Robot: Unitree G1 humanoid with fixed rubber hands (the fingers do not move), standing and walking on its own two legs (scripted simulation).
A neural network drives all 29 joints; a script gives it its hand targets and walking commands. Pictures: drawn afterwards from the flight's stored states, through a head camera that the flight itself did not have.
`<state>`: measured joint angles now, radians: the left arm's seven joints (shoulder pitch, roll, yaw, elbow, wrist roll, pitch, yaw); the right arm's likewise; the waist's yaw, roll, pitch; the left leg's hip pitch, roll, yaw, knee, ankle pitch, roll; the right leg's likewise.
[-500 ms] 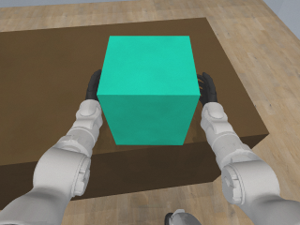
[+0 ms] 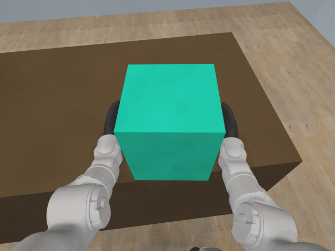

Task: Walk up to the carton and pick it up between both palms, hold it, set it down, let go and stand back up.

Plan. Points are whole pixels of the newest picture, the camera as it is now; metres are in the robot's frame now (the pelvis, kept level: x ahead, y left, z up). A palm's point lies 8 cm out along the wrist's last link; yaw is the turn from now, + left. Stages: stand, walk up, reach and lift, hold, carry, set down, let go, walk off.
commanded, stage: reach and lift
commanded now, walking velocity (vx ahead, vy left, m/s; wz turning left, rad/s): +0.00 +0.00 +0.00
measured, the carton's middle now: (170, 126) +0.41 -0.05 +0.03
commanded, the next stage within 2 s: none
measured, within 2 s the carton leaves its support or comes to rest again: leaves its support in 1.36 s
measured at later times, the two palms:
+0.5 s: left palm (112, 130) +0.42 +0.10 +0.03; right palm (227, 133) +0.36 -0.19 +0.03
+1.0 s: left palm (112, 129) +0.42 +0.10 +0.03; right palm (227, 133) +0.36 -0.19 +0.03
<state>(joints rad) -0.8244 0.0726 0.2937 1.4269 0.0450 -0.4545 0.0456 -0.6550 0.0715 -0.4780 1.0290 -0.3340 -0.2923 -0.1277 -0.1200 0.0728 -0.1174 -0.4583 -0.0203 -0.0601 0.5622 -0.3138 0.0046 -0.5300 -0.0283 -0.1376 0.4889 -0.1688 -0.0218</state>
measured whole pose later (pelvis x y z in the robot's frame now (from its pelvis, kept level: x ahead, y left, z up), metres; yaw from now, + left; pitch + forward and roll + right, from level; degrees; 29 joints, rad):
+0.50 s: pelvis +0.01 +0.02 +0.01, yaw -2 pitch +11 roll -2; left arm -0.77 0.00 0.31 1.31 0.13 -0.44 0.09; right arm -0.61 0.03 -0.48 1.05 -0.30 -0.37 -0.10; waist -0.08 0.05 -0.08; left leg -0.38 0.00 -0.02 0.50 -0.31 0.02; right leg -0.42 0.00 -0.10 0.34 -0.11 0.00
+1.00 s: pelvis +0.02 +0.01 +0.01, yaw -2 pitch +11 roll -2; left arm -0.75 -0.01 0.35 1.24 0.19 -0.40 0.08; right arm -0.59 0.05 -0.50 1.03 -0.31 -0.38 -0.11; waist -0.08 0.04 -0.08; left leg -0.36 0.00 -0.03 0.46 -0.29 0.02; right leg -0.40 0.00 -0.11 0.30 -0.09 -0.01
